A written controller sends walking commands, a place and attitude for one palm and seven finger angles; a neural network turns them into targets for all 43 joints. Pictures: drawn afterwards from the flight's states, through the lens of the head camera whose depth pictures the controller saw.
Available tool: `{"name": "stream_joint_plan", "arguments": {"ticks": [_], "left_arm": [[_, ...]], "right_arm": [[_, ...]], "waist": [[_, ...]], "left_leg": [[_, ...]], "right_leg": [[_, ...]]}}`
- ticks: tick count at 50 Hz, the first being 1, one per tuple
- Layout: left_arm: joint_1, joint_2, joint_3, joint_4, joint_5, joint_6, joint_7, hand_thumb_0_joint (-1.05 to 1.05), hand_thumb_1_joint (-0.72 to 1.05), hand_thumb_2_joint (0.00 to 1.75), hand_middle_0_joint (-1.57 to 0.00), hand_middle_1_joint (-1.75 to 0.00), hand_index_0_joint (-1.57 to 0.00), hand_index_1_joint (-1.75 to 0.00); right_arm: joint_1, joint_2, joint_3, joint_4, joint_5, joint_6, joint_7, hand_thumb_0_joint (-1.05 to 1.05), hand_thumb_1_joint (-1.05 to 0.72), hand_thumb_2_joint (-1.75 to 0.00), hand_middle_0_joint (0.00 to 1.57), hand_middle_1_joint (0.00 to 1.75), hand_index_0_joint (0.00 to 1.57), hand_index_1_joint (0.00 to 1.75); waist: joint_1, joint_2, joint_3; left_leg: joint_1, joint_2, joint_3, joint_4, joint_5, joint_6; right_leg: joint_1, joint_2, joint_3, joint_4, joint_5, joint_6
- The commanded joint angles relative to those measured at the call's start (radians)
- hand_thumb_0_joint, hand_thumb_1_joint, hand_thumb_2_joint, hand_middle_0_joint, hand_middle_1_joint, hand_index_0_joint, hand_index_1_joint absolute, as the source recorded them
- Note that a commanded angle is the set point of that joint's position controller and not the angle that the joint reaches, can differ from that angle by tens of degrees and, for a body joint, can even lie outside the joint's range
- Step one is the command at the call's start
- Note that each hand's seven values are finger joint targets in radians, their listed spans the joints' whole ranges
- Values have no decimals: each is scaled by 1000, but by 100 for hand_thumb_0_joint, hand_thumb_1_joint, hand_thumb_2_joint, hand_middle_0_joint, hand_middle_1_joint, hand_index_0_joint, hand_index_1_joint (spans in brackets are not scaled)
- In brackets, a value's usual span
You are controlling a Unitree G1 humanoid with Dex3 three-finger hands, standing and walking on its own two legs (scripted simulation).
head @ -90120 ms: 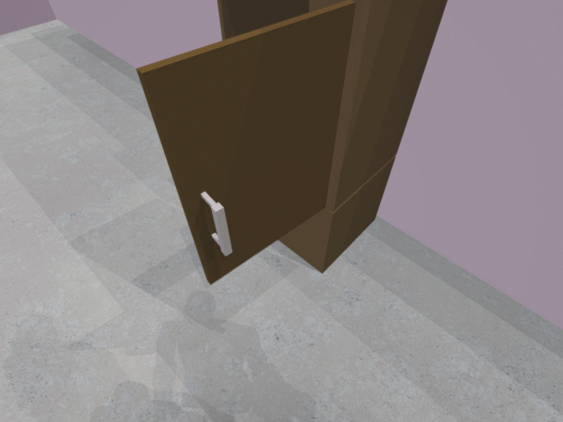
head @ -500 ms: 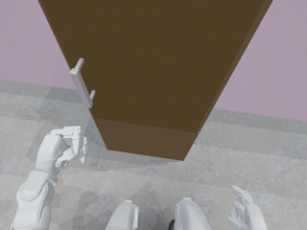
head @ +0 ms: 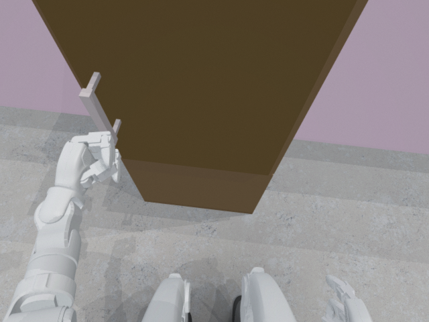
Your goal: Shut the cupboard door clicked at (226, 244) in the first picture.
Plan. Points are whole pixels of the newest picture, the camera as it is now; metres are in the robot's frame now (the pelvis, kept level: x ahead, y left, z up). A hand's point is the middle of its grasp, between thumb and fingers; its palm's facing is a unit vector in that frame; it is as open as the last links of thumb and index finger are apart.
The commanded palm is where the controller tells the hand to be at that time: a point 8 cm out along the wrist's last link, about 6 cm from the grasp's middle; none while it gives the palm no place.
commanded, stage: bring the fist close to the handle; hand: left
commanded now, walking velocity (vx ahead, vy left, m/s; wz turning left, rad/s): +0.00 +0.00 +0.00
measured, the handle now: (104, 112) +0.50 +0.24 +0.03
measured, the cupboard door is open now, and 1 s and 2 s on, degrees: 0 0 0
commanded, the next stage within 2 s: push the door shut along its arc in 0.44 s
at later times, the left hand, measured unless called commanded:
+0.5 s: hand (109, 160) +0.39 +0.20 +0.03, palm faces -0.12 -0.99 -0.03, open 3.1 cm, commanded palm +0.38 +0.25 +0.03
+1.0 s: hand (113, 144) +0.43 +0.20 +0.03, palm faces -0.23 -0.97 -0.03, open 3.2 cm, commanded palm +0.44 +0.23 +0.03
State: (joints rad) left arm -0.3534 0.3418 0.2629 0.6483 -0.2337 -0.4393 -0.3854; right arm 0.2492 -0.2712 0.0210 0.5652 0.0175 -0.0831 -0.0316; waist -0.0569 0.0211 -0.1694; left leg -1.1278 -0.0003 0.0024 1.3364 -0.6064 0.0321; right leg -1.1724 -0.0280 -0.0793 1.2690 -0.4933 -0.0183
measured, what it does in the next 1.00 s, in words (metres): stands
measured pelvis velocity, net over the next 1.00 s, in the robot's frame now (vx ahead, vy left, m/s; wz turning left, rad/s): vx -0.01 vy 0.01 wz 0.00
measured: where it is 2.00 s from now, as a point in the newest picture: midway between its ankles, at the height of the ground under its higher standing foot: outside the picture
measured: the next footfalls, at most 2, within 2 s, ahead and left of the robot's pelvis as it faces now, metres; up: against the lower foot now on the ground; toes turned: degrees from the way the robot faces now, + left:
none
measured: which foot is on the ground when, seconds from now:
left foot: down 0.00-1.00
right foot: down 0.00-1.00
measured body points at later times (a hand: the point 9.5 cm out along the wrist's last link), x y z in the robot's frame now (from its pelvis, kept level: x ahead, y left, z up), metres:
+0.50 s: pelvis +0.00 +0.00 +0.00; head +0.12 +0.02 +0.43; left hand +0.40 +0.26 +0.04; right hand +0.11 -0.27 -0.11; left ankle +0.01 +0.10 -0.61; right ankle +0.06 -0.12 -0.61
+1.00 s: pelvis -0.01 +0.01 -0.01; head +0.13 +0.03 +0.42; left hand +0.43 +0.26 +0.04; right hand +0.08 -0.26 -0.12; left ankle +0.01 +0.10 -0.61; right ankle +0.06 -0.12 -0.61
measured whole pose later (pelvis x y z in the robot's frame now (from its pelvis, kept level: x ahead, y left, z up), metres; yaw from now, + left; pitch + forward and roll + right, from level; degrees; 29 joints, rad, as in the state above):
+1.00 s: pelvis -0.01 +0.01 -0.01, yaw +0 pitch +25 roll -4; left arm -0.67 0.44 0.30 0.96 -0.21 -0.47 -0.53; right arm 0.28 -0.28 0.03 0.61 0.02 -0.02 -0.03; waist -0.09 0.02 -0.15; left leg -1.22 -0.01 -0.01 1.39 -0.60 0.05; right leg -1.25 -0.03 -0.09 1.29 -0.48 -0.01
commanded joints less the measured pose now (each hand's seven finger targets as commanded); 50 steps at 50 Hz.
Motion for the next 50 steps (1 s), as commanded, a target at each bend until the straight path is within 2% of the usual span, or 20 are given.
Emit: {"name": "stream_joint_plan", "arguments": {"ticks": [1,3,4,8,10,12,15,16,20,27,29,32,34,36,38,42,44,46,48,50], "left_arm": [[-353,202,72,-123,-15,-73,-7,0,90,90,-130,-150,-130,-150],[-372,220,90,-77,-12,-72,-10,0,90,90,-130,-150,-130,-150],[-369,232,97,-83,-16,-78,-13,0,90,90,-130,-150,-130,-150],[-346,247,117,-76,-19,-74,-25,0,90,90,-130,-150,-130,-150],[-311,287,159,-92,-28,-80,-29,0,90,90,-130,-150,-130,-150],[-298,255,140,-78,-32,-79,-36,0,90,90,-130,-150,-130,-150],[-343,285,155,-90,-31,-95,-38,0,90,90,-130,-150,-130,-150],[-354,261,137,-85,-35,-97,-41,0,90,90,-130,-150,-130,-150],[-379,242,106,-105,-37,-111,-58,0,90,90,-130,-150,-130,-150],[-378,217,85,-75,-30,-90,-47,0,90,90,-130,-150,-130,-150],[-400,270,122,-65,-25,-93,-46,0,90,90,-130,-150,-130,-150],[-506,282,109,-22,-5,-99,-58,0,90,90,-130,-150,-130,-150],[-536,307,124,-37,-12,-112,-71,0,90,90,-130,-150,-130,-150],[-545,284,97,0,-9,-105,-93,0,90,90,-130,-150,-130,-150],[-565,290,93,52,-6,-87,-110,0,90,90,-130,-150,-130,-150],[-642,277,64,112,5,-60,-123,0,90,90,-130,-150,-130,-150],[-670,330,103,113,4,-62,-122,0,90,90,-130,-150,-130,-150],[-744,286,55,113,12,-63,-129,0,90,90,-130,-150,-130,-150],[-801,284,33,127,26,-62,-127,0,90,90,-130,-150,-130,-150],[-886,283,11,131,36,-64,-125,0,90,90,-130,-150,-130,-150]], "right_arm": [[75,-160,-68,-91,4,-24,-17,0,-90,-90,20,30,20,30],[82,-163,-69,-86,5,-15,-15,0,-90,-90,20,30,20,30],[84,-162,-66,-94,5,-17,-15,0,-90,-90,20,30,20,30],[85,-161,-69,-98,7,3,-5,0,-90,-90,20,30,20,30],[84,-161,-70,-102,7,7,-4,0,-90,-90,20,30,20,30],[84,-156,-70,-106,9,14,-3,0,-90,-90,20,30,20,30],[83,-163,-70,-98,8,14,-9,0,-90,-90,20,30,20,30],[85,-159,-69,-95,7,13,-9,0,-90,-90,20,30,20,30],[85,-165,-73,-86,6,6,-12,0,-90,-90,20,30,20,30],[80,-168,-72,-85,7,11,-9,0,-90,-90,20,30,20,30],[84,-171,-68,-88,6,12,-14,0,-90,-90,20,30,20,30],[82,-169,-62,-75,3,16,-16,0,-90,-90,20,30,20,30],[89,-177,-62,-80,2,11,-20,0,-90,-90,20,30,20,30],[92,-176,-62,-69,2,15,-16,0,-90,-90,20,30,20,30],[101,-184,-62,-63,5,21,-15,0,-90,-90,20,30,20,30],[116,-190,-61,-55,7,31,-13,0,-90,-90,20,30,20,30],[126,-195,-59,-61,5,33,-15,0,-90,-90,20,30,20,30],[129,-189,-61,-48,4,38,-14,0,-90,-90,20,30,20,30],[137,-195,-60,-34,4,42,-16,0,-90,-90,20,30,20,30],[145,-200,-60,-17,2,40,-19,0,-90,-90,20,30,20,30]], "waist": [[-18,45,-418],[-18,17,-413],[-8,48,-428],[-5,22,-447],[13,36,-476],[-1,2,-440],[-7,18,-430],[-17,27,-419],[-21,64,-438],[-24,49,-402],[-21,43,-405],[-41,57,-388],[-36,89,-441],[-40,108,-458],[-52,81,-433],[-69,98,-428],[-65,81,-453],[-90,93,-466],[-105,111,-434],[-125,114,-449]], "left_leg": [[197,-3,-55,-189,350,-18],[165,-4,-49,-184,319,-13],[163,-9,-48,-185,334,-13],[151,-7,-37,-189,334,-9],[151,-8,-32,-188,354,-9],[130,-9,-27,-191,332,-5],[128,-6,-32,-190,302,-4],[134,-7,-33,-190,299,-3],[191,-3,-47,-195,315,-10],[207,-1,-62,-206,310,-15],[175,-6,-55,-194,309,-10],[160,-3,-56,-181,276,-9],[211,-3,-68,-175,339,-14],[247,1,-75,-173,374,-22],[237,6,-82,-171,367,-21],[247,7,-95,-170,354,-21],[228,3,-93,-159,376,-17],[245,6,-99,-153,366,-17],[261,8,-112,-161,330,-20],[266,7,-122,-158,297,-18]], "right_leg": [[297,30,59,-127,243,-16],[305,31,66,-135,223,-13],[317,33,64,-128,229,-18],[357,30,76,-138,255,-11],[385,31,81,-135,277,-13],[385,31,84,-147,265,-7],[360,32,86,-149,227,-9],[351,33,84,-151,225,-8],[309,33,71,-145,218,-12],[267,34,54,-145,197,-13],[292,37,60,-140,202,-17],[266,35,66,-137,178,-15],[255,41,56,-119,211,-23],[237,38,52,-115,229,-22],[214,40,46,-116,219,-21],[164,39,38,-114,193,-23],[190,44,37,-105,209,-27],[160,40,37,-105,201,-20],[109,40,30,-110,163,-23],[79,41,30,-110,141,-23]]}}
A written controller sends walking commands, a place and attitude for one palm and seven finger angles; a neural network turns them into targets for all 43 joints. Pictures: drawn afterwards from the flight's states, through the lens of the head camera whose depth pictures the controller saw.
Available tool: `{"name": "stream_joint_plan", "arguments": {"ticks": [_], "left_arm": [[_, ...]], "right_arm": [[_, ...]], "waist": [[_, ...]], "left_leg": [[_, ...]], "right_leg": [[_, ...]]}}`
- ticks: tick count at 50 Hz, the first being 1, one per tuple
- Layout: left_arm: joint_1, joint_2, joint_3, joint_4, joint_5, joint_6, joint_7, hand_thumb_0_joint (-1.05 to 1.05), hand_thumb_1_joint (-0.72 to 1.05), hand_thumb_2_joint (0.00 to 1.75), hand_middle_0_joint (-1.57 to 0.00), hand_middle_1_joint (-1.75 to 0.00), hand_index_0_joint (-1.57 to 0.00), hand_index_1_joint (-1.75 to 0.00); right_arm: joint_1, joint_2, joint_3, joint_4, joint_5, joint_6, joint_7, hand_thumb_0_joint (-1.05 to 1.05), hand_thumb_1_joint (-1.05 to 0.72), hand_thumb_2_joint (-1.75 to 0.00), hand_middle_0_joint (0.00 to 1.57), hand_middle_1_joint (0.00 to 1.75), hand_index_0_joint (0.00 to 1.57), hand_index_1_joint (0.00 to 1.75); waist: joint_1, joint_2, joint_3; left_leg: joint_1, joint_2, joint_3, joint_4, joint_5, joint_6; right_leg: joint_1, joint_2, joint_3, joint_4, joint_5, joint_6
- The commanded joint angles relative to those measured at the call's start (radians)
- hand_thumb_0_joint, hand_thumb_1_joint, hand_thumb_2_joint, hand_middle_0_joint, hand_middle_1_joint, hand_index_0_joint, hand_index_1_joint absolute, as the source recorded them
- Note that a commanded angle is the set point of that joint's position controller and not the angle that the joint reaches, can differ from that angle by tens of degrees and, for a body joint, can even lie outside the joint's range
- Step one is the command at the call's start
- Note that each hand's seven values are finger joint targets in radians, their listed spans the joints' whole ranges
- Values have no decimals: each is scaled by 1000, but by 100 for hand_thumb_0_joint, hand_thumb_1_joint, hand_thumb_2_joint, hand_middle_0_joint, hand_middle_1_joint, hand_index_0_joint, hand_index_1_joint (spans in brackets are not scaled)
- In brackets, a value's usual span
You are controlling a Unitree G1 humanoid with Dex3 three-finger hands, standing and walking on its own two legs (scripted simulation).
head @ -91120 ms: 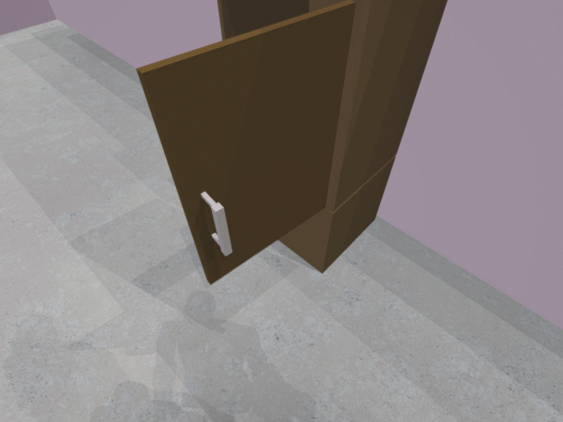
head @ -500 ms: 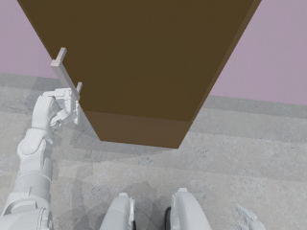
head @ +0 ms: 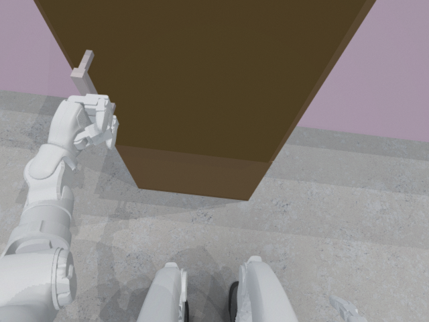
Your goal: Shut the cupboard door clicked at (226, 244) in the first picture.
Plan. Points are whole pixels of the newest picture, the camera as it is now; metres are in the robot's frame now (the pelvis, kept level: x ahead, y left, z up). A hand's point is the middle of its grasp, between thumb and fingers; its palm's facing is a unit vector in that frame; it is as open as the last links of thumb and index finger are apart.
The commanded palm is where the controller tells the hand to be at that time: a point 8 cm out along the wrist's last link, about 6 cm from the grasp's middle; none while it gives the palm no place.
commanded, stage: push the door shut along its arc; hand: left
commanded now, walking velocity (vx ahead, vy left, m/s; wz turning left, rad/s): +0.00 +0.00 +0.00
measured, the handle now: (98, 94) +0.51 +0.23 +0.04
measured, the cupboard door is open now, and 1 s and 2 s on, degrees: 0 0 0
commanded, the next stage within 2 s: pull the fist back off the door in 0.08 s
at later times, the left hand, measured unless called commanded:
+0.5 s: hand (113, 128) +0.44 +0.19 +0.04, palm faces -0.09 -0.99 -0.05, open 3.3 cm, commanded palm +0.43 +0.22 +0.04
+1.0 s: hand (105, 164) +0.37 +0.19 +0.04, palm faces -0.11 -0.99 -0.02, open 3.1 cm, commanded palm +0.35 +0.24 +0.04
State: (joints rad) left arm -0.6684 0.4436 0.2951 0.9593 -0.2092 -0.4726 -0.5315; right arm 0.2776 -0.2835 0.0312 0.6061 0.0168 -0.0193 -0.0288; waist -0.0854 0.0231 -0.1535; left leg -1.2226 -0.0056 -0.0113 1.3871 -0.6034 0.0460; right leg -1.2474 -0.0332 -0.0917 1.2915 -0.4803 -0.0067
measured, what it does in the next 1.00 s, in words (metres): stands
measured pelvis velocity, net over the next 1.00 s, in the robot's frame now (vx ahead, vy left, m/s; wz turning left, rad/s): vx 0.02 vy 0.00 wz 0.00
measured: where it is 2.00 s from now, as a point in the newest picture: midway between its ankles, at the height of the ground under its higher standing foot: outside the picture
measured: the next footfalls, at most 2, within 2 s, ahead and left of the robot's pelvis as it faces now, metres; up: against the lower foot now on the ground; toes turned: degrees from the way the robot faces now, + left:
none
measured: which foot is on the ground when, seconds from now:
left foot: down 0.00-1.00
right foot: down 0.00-1.00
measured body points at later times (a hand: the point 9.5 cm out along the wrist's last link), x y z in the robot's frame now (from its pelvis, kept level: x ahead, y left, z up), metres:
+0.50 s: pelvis -0.04 -0.01 -0.01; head +0.10 +0.02 +0.42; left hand +0.44 +0.24 +0.05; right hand +0.05 -0.27 -0.12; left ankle +0.02 +0.09 -0.60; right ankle +0.06 -0.13 -0.60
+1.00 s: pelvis +0.02 +0.00 +0.02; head +0.14 +0.01 +0.45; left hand +0.37 +0.24 +0.04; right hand +0.15 -0.26 -0.09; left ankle +0.02 +0.09 -0.60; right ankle +0.07 -0.13 -0.60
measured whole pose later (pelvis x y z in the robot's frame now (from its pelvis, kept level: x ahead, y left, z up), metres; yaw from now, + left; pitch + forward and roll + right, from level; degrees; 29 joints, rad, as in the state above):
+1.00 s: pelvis +0.02 +0.00 +0.02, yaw +0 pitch +24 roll -3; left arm -0.25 0.32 0.26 0.59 -0.25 -0.48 -0.39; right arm 0.25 -0.27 0.01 0.56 0.02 -0.05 -0.02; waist -0.06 0.02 -0.17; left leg -1.11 -0.01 0.00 1.30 -0.60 0.04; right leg -1.15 -0.02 -0.07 1.23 -0.48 -0.01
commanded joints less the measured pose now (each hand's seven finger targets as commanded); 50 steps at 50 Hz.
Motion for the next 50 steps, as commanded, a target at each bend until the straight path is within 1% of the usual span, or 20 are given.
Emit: {"name": "stream_joint_plan", "arguments": {"ticks": [1,5,6,9,10,12,14,15,17,20,23,31,35,39,40,41,43,45,46,50], "left_arm": [[-582,161,-41,-140,16,-23,21,0,90,90,-130,-150,-130,-150],[-725,162,-84,-143,37,-23,28,0,90,90,-130,-150,-130,-150],[-724,127,-113,-103,40,-12,27,0,90,90,-130,-150,-130,-150],[-796,157,-111,-112,43,-8,31,0,90,90,-130,-150,-130,-150],[-784,171,8,-100,-13,-4,127,0,90,90,-130,-150,-130,-150],[-718,98,-33,-37,9,10,206,0,90,90,-130,-150,-130,-150],[-721,144,-16,-56,37,-7,240,0,90,90,-130,-150,-130,-150],[-727,144,-37,-58,60,-10,242,0,90,90,-130,-150,-130,-150],[-712,140,-51,-40,73,-7,239,0,90,90,-130,-150,-130,-150],[-666,199,-15,-68,79,-25,215,0,90,90,-130,-150,-130,-150],[-600,175,-32,-79,69,-30,191,0,90,90,-130,-150,-130,-150],[-335,250,104,-162,9,-46,173,0,90,90,-130,-150,-130,-150],[-172,237,119,-313,-4,-62,172,0,90,90,-130,-150,-130,-150],[-5,143,73,-440,-43,-54,158,0,90,90,-130,-150,-130,-150],[11,155,84,-470,-45,-56,158,0,90,90,-130,-150,-130,-150],[50,100,46,-479,-51,-51,154,0,90,90,-130,-150,-130,-150],[92,93,50,-499,-62,-51,151,0,90,90,-130,-150,-130,-150],[124,70,25,-564,-64,-66,144,0,90,90,-130,-150,-130,-150],[153,34,0,-579,-68,-66,142,0,90,90,-130,-150,-130,-150],[211,33,0,-611,-72,-68,138,0,90,90,-130,-150,-130,-150]], "right_arm": [[119,-187,-70,-52,5,-24,-24,0,-90,-90,20,30,20,30],[129,-198,-66,-26,2,-36,-33,0,-90,-90,20,30,20,30],[131,-196,-63,-20,5,-39,-34,0,-90,-90,20,30,20,30],[132,-200,-53,-18,6,-56,-45,0,-90,-90,20,30,20,30],[130,-199,-58,-23,-9,-60,-47,0,-90,-90,20,30,20,30],[128,-192,-55,-22,-13,-64,-34,0,-90,-90,20,30,20,30],[133,-193,-54,-32,-16,-68,-27,0,-90,-90,20,30,20,30],[132,-193,-54,-29,-18,-66,-21,0,-90,-90,20,30,20,30],[132,-190,-52,-33,-16,-66,-15,0,-90,-90,20,30,20,30],[128,-190,-51,-47,-14,-71,-11,0,-90,-90,20,30,20,30],[119,-187,-49,-63,-10,-73,-7,0,-90,-90,20,30,20,30],[102,-169,-50,-108,-1,-64,-7,0,-90,-90,20,30,20,30],[91,-158,-60,-135,1,-56,1,0,-90,-90,20,30,20,30],[77,-144,-71,-156,9,-56,3,0,-90,-90,20,30,20,30],[75,-147,-76,-150,9,-54,2,0,-90,-90,20,30,20,30],[71,-141,-77,-151,10,-55,3,0,-90,-90,20,30,20,30],[62,-142,-83,-150,11,-56,-1,0,-90,-90,20,30,20,30],[49,-138,-83,-154,10,-65,-4,0,-90,-90,20,30,20,30],[43,-134,-84,-157,9,-68,-2,0,-90,-90,20,30,20,30],[25,-136,-88,-160,8,-72,-6,0,-90,-90,20,30,20,30]], "waist": [[-109,105,-434],[-139,155,-451],[-155,137,-422],[-169,147,-412],[-124,171,-437],[-139,128,-386],[-130,126,-406],[-127,150,-425],[-133,119,-400],[-105,120,-449],[-92,124,-410],[-17,21,-443],[17,52,-495],[17,33,-496],[21,41,-488],[11,34,-470],[11,5,-426],[21,66,-446],[17,68,-437],[21,55,-417]], "left_leg": [[339,9,-107,-210,252,-29],[362,8,-134,-219,163,-31],[346,8,-136,-222,119,-26],[285,1,-125,-212,47,-14],[285,1,-146,-235,18,-27],[249,2,-149,-254,-52,-28],[222,-6,-140,-252,-60,-24],[236,-4,-139,-256,-71,-27],[193,-8,-123,-253,-94,-21],[176,-10,-101,-242,-74,-17],[179,-7,-99,-260,-83,-18],[121,-8,-43,-245,66,-7],[201,-3,-36,-256,209,-13],[254,-3,-28,-261,317,-15],[272,2,-32,-268,331,-21],[288,2,-33,-268,342,-21],[275,3,-30,-269,325,-21],[335,5,-39,-271,389,-30],[354,6,-42,-269,405,-32],[360,9,-50,-256,458,-39]], "right_leg": [[142,47,43,-138,106,-35],[68,45,37,-130,63,-40],[51,47,37,-139,43,-38],[53,50,44,-139,6,-42],[42,40,39,-127,8,-37],[36,38,32,-130,-18,-29],[73,38,36,-133,-31,-32],[72,36,39,-134,-39,-32],[107,37,52,-152,-55,-30],[163,40,69,-161,-76,-34],[168,41,73,-170,-85,-36],[342,40,108,-196,-51,-26],[402,44,93,-180,92,-27],[444,46,82,-180,218,-22],[435,44,78,-177,230,-20],[423,44,72,-180,241,-18],[422,42,72,-190,233,-16],[400,42,63,-172,264,-22],[385,41,59,-172,269,-21],[378,42,53,-158,300,-22]]}}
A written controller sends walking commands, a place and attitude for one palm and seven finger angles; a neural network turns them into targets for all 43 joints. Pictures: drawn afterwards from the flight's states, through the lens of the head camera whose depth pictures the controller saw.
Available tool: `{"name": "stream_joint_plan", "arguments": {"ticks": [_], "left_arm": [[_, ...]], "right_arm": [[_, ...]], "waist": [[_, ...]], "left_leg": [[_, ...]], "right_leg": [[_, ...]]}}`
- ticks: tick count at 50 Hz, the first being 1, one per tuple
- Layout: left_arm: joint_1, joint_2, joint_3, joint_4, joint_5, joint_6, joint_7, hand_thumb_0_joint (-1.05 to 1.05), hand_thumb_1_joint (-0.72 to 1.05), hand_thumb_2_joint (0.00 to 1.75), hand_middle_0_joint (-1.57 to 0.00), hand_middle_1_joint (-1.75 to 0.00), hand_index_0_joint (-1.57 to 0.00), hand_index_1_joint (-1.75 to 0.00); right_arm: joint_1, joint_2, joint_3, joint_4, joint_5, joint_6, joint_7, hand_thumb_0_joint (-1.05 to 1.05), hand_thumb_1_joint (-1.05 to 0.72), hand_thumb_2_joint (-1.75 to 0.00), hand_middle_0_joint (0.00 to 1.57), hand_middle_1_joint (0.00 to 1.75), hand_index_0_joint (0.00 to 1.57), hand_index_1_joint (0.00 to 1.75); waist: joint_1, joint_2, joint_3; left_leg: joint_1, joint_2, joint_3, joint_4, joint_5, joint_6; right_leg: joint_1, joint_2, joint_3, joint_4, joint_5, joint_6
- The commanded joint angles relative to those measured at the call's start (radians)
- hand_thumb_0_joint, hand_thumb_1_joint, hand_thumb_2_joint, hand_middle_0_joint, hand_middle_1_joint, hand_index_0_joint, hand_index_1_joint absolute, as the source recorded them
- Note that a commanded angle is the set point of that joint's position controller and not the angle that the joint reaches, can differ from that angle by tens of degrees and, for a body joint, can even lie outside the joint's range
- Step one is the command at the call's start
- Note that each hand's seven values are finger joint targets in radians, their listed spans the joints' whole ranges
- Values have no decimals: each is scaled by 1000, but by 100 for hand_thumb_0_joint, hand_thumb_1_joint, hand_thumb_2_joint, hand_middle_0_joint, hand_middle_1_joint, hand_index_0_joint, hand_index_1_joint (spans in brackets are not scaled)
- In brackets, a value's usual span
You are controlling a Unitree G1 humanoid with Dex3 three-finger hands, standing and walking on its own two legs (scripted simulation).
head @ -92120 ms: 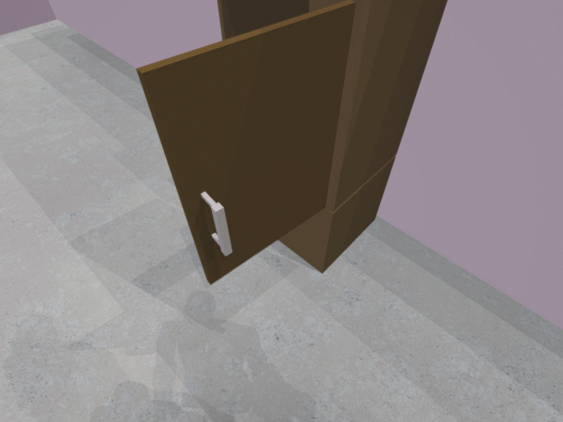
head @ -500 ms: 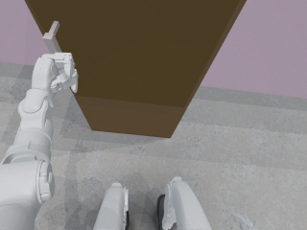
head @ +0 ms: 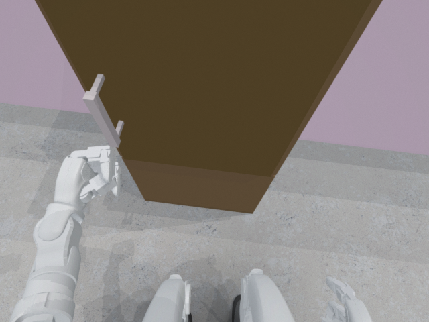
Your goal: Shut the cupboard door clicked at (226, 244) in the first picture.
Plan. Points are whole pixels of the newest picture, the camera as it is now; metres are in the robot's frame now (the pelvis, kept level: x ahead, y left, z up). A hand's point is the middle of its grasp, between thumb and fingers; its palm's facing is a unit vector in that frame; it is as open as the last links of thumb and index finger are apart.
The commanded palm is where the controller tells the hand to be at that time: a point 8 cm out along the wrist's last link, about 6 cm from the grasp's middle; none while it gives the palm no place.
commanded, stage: pull the fist back off the door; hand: left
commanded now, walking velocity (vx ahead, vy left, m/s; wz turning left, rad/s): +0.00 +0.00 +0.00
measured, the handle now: (107, 114) +0.50 +0.23 +0.03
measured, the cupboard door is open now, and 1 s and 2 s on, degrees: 0 0 0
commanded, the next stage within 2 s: draw the hand back to the body in 0.06 s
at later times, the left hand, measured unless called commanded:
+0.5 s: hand (84, 186) +0.32 +0.21 +0.09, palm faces -0.09 -0.99 -0.05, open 3.1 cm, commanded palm +0.29 +0.26 +0.10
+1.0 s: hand out of the picture +0.27 +0.25 +0.18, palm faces +0.33 -0.88 -0.34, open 3.5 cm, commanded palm +0.22 +0.29 +0.21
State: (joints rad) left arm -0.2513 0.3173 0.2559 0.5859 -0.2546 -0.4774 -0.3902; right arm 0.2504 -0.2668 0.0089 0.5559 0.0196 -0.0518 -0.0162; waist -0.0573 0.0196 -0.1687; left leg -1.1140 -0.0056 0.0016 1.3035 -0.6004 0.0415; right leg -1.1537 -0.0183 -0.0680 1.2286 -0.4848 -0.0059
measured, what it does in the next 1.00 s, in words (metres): rises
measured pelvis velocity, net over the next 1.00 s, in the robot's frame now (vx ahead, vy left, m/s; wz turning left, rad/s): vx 0.05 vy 0.00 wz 0.02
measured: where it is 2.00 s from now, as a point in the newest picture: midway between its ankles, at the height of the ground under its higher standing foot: outside the picture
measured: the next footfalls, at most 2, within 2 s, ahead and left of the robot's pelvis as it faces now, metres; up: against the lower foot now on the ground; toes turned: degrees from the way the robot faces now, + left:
none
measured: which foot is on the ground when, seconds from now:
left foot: down 0.00-1.00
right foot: down 0.00-1.00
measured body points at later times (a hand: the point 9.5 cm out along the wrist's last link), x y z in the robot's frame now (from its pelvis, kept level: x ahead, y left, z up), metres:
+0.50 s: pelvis +0.01 +0.00 +0.04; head +0.09 +0.00 +0.48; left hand +0.31 +0.26 +0.09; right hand +0.17 -0.24 -0.06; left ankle +0.00 +0.09 -0.62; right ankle +0.05 -0.12 -0.62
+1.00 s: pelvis +0.05 +0.00 +0.10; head +0.05 -0.02 +0.55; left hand +0.25 +0.29 +0.20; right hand +0.23 -0.22 +0.02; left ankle +0.00 +0.09 -0.62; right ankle +0.05 -0.12 -0.62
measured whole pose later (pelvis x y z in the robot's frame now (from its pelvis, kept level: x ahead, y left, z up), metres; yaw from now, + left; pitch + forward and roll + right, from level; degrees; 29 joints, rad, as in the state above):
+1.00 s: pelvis +0.05 +0.00 +0.10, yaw +1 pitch +3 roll -1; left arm 0.34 0.31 0.18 -0.13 -0.07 -0.02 0.11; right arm 0.24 -0.23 0.05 0.54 0.02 -0.08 -0.12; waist 0.04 0.07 -0.07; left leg -0.31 -0.03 0.00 0.67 -0.41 0.04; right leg -0.36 -0.02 -0.06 0.64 -0.33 0.01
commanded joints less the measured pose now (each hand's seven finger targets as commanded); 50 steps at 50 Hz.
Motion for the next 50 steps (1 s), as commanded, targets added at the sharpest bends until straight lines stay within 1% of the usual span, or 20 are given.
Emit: {"name": "stream_joint_plan", "arguments": {"ticks": [1,6,9,11,12,14,16,18,21,23,25,29,34,35,36,37,39,41,44,50], "left_arm": [[-235,137,14,-261,-24,-64,-4,0,90,90,-130,-150,-130,-150],[-244,134,10,-267,-13,-49,0,0,90,90,-130,-150,-130,-150],[-269,148,14,-261,-9,-32,5,0,90,90,-130,-150,-130,-150],[-201,191,52,-361,-17,-18,7,0,90,90,-130,-150,-130,-150],[-159,187,43,-413,-22,-3,6,0,90,90,-130,-150,-130,-150],[-60,213,73,-473,-39,32,13,0,90,90,-130,-150,-130,-150],[19,174,53,-518,-52,68,17,0,90,90,-130,-150,-130,-150],[74,178,67,-497,-60,100,25,0,90,90,-130,-150,-130,-150],[84,172,62,-507,-71,116,26,0,90,90,-130,-150,-130,-150],[87,171,53,-526,-77,117,18,0,90,90,-130,-150,-130,-150],[113,181,51,-579,-86,113,7,0,90,90,-130,-150,-130,-150],[195,210,77,-629,-102,135,-6,0,90,90,-130,-150,-130,-150],[329,218,107,-709,-113,182,2,0,90,90,-116,-135,-116,-135],[319,294,119,-759,59,235,183,0,90,90,-113,-132,-113,-132],[400,177,54,-783,74,278,274,0,90,90,-111,-129,-111,-129],[438,144,14,-804,105,309,339,0,90,90,-108,-126,-108,-126],[451,177,29,-857,135,345,430,0,90,90,-102,-120,-102,-120],[424,173,18,-912,159,362,477,0,90,90,-97,-114,-97,-114],[421,184,23,-922,176,388,515,0,90,90,-89,-105,-89,-105],[437,168,34,-974,192,403,526,0,90,90,-72,-87,-72,-87]], "right_arm": [[46,-151,-65,-108,4,-41,-19,0,-90,-90,20,30,20,30],[31,-151,-65,-112,2,-40,-26,0,-90,-90,20,30,20,30],[27,-155,-63,-119,2,-38,-29,0,-90,-90,20,30,20,30],[13,-151,-62,-150,6,-31,-26,0,-90,-90,20,30,20,30],[6,-145,-60,-167,10,-30,-23,0,-90,-90,20,30,20,30],[12,-142,-56,-191,15,-26,-23,0,-90,-90,20,30,20,30],[6,-130,-54,-205,21,-23,-21,0,-90,-90,20,30,20,30],[1,-131,-47,-216,26,-19,-26,0,-90,-90,20,30,20,30],[-5,-132,-38,-224,29,-28,-39,0,-90,-90,20,30,20,30],[-3,-136,-34,-228,30,-39,-49,0,-90,-90,20,30,20,30],[-4,-135,-32,-237,32,-53,-57,0,-90,-90,20,30,20,30],[4,-135,-27,-241,33,-81,-62,0,-90,-90,20,30,20,30],[0,-123,-20,-261,36,-111,-57,0,-90,-90,20,30,20,30],[-38,-94,-35,-239,18,-82,-77,0,-90,-90,20,30,20,30],[-29,-78,-30,-258,15,-75,-83,0,-90,-90,20,30,20,30],[-32,-77,-27,-253,17,-66,-87,0,-90,-90,20,30,20,30],[-40,-81,-22,-243,14,-54,-100,0,-90,-90,20,30,20,30],[-54,-77,-17,-228,13,-55,-111,0,-90,-90,20,30,20,30],[-64,-80,-9,-197,8,-66,-121,0,-90,-90,20,30,20,30],[-106,-67,2,-155,4,-91,-112,0,-90,-90,20,30,20,30]], "waist": [[-16,65,-408],[-7,92,-414],[-12,77,-420],[33,110,-502],[41,135,-519],[51,112,-530],[42,75,-485],[29,2,-374],[14,1,-271],[6,-11,-244],[17,42,-245],[25,55,-215],[48,88,-182],[109,71,-194],[75,63,-127],[72,85,-77],[66,27,-53],[62,61,-72],[66,36,-27],[87,36,29]], "left_leg": [[264,9,-68,-166,465,-37],[303,10,-79,-156,496,-52],[282,7,-78,-150,472,-47],[352,6,-76,-187,522,-53],[388,5,-75,-206,541,-56],[423,7,-78,-234,613,-56],[418,10,-69,-267,584,-49],[339,3,-53,-305,436,-33],[316,-4,-41,-347,307,-25],[332,-6,-43,-372,271,-21],[391,-6,-45,-400,310,-23],[454,-5,-52,-440,374,-26],[528,-1,-49,-492,456,-32],[554,7,-43,-549,483,-28],[568,13,-41,-579,428,-33],[580,19,-45,-606,380,-34],[599,22,-47,-641,363,-25],[676,22,-40,-669,394,-23],[741,22,-39,-720,452,-20],[866,26,-35,-814,579,-28]], "right_leg": [[272,26,26,-88,306,-22],[235,27,18,-77,296,-27],[244,30,18,-76,286,-30],[331,27,24,-95,320,-31],[356,27,23,-112,325,-30],[421,34,15,-134,366,-30],[455,33,10,-173,364,-19],[494,36,12,-219,306,-16],[505,34,19,-279,214,-15],[523,34,23,-314,176,-16],[550,35,17,-328,206,-23],[603,40,7,-362,260,-26],[673,40,-1,-401,329,-25],[711,7,50,-464,295,-33],[695,4,42,-493,258,-27],[703,1,39,-512,234,-26],[768,0,35,-555,241,-28],[812,-5,38,-583,272,-25],[873,-5,32,-632,326,-24],[966,-4,24,-711,409,-22]]}}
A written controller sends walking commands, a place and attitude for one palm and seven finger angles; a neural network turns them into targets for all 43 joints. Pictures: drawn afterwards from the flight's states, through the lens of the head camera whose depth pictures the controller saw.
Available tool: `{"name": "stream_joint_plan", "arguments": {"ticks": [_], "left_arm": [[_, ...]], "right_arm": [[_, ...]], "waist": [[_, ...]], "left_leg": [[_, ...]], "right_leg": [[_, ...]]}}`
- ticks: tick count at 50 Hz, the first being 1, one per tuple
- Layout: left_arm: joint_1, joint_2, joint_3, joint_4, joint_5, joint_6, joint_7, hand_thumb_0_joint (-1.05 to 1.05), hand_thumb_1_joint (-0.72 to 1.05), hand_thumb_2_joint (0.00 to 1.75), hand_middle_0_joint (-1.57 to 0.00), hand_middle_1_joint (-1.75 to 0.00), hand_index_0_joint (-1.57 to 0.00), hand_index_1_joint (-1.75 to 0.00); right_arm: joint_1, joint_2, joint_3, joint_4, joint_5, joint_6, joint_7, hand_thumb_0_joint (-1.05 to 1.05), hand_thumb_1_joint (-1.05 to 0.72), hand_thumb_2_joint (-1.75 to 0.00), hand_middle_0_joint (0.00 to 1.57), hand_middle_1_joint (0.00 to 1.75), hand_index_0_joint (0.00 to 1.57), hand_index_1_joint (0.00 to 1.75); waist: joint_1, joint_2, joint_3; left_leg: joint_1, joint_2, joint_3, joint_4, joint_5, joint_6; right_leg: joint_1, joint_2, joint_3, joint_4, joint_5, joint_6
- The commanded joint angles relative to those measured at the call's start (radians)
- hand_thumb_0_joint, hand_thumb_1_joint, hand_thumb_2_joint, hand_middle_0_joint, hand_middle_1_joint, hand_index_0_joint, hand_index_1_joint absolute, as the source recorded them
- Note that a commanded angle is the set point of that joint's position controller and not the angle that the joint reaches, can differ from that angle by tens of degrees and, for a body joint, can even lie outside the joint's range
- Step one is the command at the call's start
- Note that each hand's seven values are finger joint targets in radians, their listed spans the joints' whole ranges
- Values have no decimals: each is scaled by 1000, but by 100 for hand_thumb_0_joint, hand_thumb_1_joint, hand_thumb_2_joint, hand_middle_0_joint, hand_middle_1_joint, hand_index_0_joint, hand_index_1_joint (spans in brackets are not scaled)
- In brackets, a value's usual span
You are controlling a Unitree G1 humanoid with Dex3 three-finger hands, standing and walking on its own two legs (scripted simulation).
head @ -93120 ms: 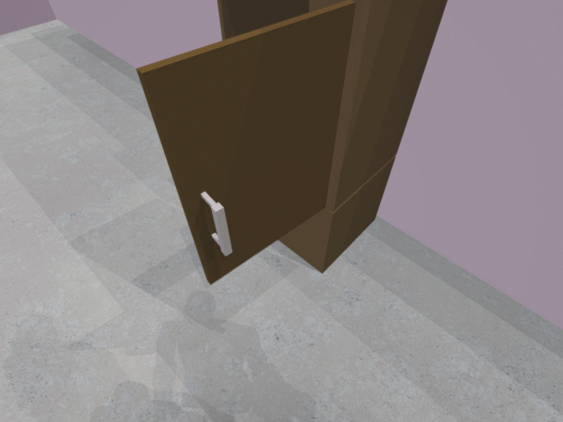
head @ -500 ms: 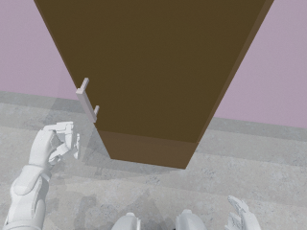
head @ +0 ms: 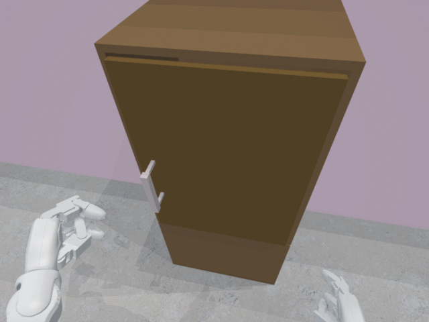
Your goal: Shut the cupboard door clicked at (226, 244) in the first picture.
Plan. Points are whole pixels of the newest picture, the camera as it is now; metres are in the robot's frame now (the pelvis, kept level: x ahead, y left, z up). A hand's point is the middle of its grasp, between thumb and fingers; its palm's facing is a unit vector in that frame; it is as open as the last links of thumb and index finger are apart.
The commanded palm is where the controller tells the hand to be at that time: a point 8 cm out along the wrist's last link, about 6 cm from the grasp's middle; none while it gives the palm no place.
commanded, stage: draw the hand back to the body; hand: left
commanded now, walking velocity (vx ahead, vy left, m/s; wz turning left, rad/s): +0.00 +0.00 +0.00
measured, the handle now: (154, 187) +0.46 +0.21 -0.08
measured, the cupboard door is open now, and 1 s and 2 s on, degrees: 0 0 0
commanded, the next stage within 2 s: step back with the hand held close in 0.76 s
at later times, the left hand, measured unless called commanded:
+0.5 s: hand (34, 222) +0.20 +0.26 +0.19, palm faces +0.47 -0.78 -0.42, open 6.9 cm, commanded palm +0.15 +0.29 +0.19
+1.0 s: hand (41, 229) +0.19 +0.25 +0.18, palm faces +0.44 -0.79 -0.43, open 7.4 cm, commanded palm +0.13 +0.28 +0.19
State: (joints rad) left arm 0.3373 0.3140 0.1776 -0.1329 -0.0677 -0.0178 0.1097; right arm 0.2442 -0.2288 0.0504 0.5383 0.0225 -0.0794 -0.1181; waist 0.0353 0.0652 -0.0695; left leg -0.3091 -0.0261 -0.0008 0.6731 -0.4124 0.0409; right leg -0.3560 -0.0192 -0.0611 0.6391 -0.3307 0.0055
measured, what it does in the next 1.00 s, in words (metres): stands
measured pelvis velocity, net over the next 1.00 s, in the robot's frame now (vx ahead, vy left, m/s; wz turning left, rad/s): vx -0.01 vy -0.01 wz -0.01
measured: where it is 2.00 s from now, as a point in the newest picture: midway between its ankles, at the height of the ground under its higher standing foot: outside the picture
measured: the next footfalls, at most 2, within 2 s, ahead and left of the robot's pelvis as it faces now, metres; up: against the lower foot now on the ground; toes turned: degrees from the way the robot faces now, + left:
none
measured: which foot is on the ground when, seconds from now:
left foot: down 0.00-1.00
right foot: down 0.00-1.00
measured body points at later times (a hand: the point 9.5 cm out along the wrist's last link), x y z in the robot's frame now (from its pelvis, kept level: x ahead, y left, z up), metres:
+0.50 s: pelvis +0.01 -0.01 +0.02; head -0.01 -0.04 +0.47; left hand +0.17 +0.29 +0.21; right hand +0.19 -0.23 -0.07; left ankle -0.04 +0.09 -0.72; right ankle +0.00 -0.13 -0.72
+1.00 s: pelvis -0.01 -0.01 +0.02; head -0.02 -0.04 +0.47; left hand +0.16 +0.29 +0.20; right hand +0.17 -0.25 -0.07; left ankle -0.04 +0.09 -0.72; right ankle +0.00 -0.13 -0.72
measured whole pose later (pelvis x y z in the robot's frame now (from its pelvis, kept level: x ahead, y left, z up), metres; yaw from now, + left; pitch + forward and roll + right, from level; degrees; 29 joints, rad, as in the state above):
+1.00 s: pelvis -0.01 -0.01 +0.02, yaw -1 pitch -1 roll -1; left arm 0.47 0.34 0.37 -0.35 -0.05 -0.14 0.11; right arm 0.20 -0.24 0.01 0.62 0.00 -0.08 -0.06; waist 0.03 0.10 -0.02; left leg -0.16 0.00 0.00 0.50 -0.32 0.02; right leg -0.19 0.02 -0.06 0.43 -0.22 -0.02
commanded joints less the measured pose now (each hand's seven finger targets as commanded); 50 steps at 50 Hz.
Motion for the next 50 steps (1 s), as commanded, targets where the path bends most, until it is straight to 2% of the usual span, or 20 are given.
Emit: {"name": "stream_joint_plan", "arguments": {"ticks": [1,5,6,9,10,16,19,21,23,26,30,34,36,39,41,44,45,46,47,50], "left_arm": [[-147,165,112,-280,5,-57,25,0,90,90,-69,-84,-69,-84],[-57,176,158,-297,1,-55,18,0,90,90,-58,-72,-58,-72],[-56,179,166,-323,3,-58,15,0,90,90,-56,-69,-56,-69],[-21,201,206,-360,4,-64,13,0,90,90,-47,-60,-47,-60],[-25,196,209,-394,3,-68,11,0,90,90,-45,-57,-45,-57],[3,223,273,-448,-4,-84,11,0,90,90,-28,-39,-28,-39],[13,249,309,-493,-3,-99,14,0,90,90,-20,-30,-20,-30],[40,193,266,-429,-3,-93,10,0,90,90,-20,-30,-20,-30],[24,186,256,-410,-1,-92,8,0,90,90,-20,-30,-20,-30],[10,206,270,-411,-2,-98,10,0,90,90,-20,-30,-20,-30],[-4,234,290,-455,1,-111,15,0,90,90,-20,-30,-20,-30],[9,244,302,-462,4,-116,18,0,90,90,-20,-30,-20,-30],[3,226,290,-448,2,-117,17,0,90,90,-20,-30,-20,-30],[17,227,296,-421,0,-116,13,0,90,90,-20,-30,-20,-30],[17,222,292,-416,-4,-121,12,0,90,90,-20,-30,-20,-30],[22,222,293,-405,-2,-122,10,0,90,90,-20,-30,-20,-30],[-67,306,379,-447,8,-161,21,0,90,90,-20,-30,-20,-30],[13,249,334,-382,8,-170,18,0,90,90,-20,-30,-20,-30],[46,229,312,-381,14,-180,18,0,90,90,-20,-30,-20,-30],[107,248,331,-419,13,-205,30,0,90,90,-20,-30,-20,-30]], "right_arm": [[-104,-103,-40,-132,-2,-69,-6,0,-90,-90,20,30,20,30],[-116,-98,-40,-115,-9,-78,11,0,-90,-90,20,30,20,30],[-120,-96,-40,-114,-10,-77,17,0,-90,-90,20,30,20,30],[-129,-99,-45,-105,-14,-82,25,0,-90,-90,20,30,20,30],[-127,-94,-45,-106,-15,-82,29,0,-90,-90,20,30,20,30],[-147,-88,-51,-98,-17,-80,35,0,-90,-90,20,30,20,30],[-151,-90,-55,-91,-15,-86,33,0,-90,-90,20,30,20,30],[-146,-88,-55,-82,-15,-81,37,0,-90,-90,20,30,20,30],[-147,-95,-60,-80,-13,-74,38,0,-90,-90,20,30,20,30],[-154,-97,-63,-83,-15,-72,31,0,-90,-90,20,30,20,30],[-163,-92,-62,-81,-17,-81,25,0,-90,-90,20,30,20,30],[-166,-90,-61,-72,-17,-94,24,0,-90,-90,20,30,20,30],[-165,-85,-58,-72,-17,-94,25,0,-90,-90,20,30,20,30],[-167,-88,-62,-67,-15,-97,24,0,-90,-90,20,30,20,30],[-166,-87,-63,-70,-16,-94,26,0,-90,-90,20,30,20,30],[-168,-91,-65,-66,-15,-96,26,0,-90,-90,20,30,20,30],[-150,-129,-81,-90,-10,-70,33,0,-90,-90,20,30,20,30],[-138,-117,-83,-71,-14,-55,37,0,-90,-90,20,30,20,30],[-139,-111,-85,-74,-15,-43,43,0,-90,-90,20,30,20,30],[-132,-110,-92,-80,-14,-19,45,0,-90,-90,20,30,20,30]], "waist": [[-3,14,-71],[15,-22,-45],[16,-4,-47],[24,-4,-34],[24,14,-49],[30,-16,-13],[37,15,-24],[27,-5,22],[22,-22,48],[28,-50,28],[34,0,-6],[39,19,2],[35,-10,26],[36,-2,54],[34,-34,43],[34,-21,56],[-19,-33,86],[-26,-91,70],[-28,-127,57],[-33,-93,-21]], "left_leg": [[84,49,-33,-196,417,-32],[118,50,-20,-231,503,-33],[130,53,-20,-241,519,-38],[147,57,-19,-257,555,-39],[162,57,-18,-262,576,-44],[160,52,-4,-282,503,-34],[166,50,-5,-284,503,-31],[157,51,-3,-294,468,-34],[153,51,0,-302,420,-29],[157,48,1,-305,389,-19],[165,42,5,-305,384,-16],[166,42,8,-301,397,-16],[153,42,4,-308,381,-19],[153,44,10,-312,355,-16],[147,42,11,-315,332,-13],[155,44,13,-316,323,-11],[70,62,-19,-252,239,4],[83,54,-31,-209,208,2],[81,50,-30,-178,197,1],[79,57,-36,-174,243,-7]], "right_leg": [[185,-2,15,-130,264,-32],[252,-5,13,-167,342,-30],[261,-4,13,-172,343,-30],[283,-1,13,-193,365,-29],[298,-4,15,-192,376,-28],[304,-2,21,-220,357,-24],[316,0,25,-227,356,-26],[287,-1,21,-230,323,-23],[270,0,23,-240,289,-22],[280,-2,27,-244,273,-21],[305,-6,35,-243,277,-23],[301,-3,38,-252,291,-24],[295,-2,34,-250,271,-23],[275,0,41,-269,249,-22],[286,-4,44,-271,225,-19],[270,-1,45,-282,213,-19],[195,-72,188,-338,215,-36],[168,-113,214,-365,169,-53],[144,-138,233,-381,140,-63],[170,-166,207,-324,239,-80]]}}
